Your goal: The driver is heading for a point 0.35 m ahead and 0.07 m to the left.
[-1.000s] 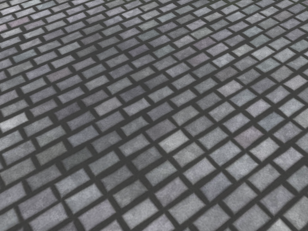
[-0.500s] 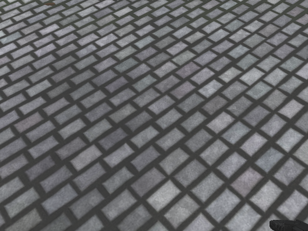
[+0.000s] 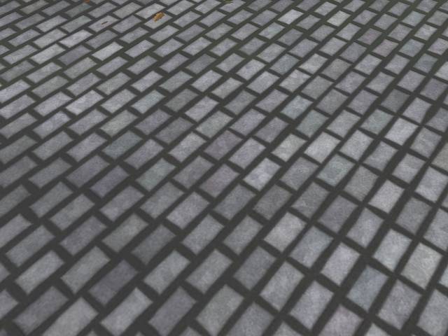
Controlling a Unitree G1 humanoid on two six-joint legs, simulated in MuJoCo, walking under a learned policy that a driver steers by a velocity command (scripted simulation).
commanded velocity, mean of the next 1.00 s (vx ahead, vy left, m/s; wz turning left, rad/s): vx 0.04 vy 0.00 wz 0.27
